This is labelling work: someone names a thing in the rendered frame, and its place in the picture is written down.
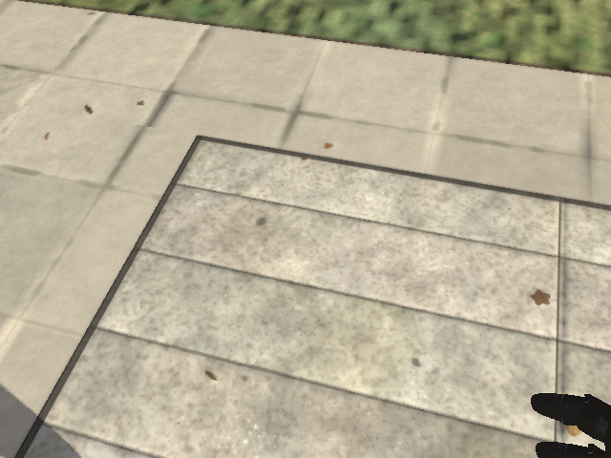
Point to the robot right hand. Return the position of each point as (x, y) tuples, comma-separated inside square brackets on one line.
[(590, 414)]

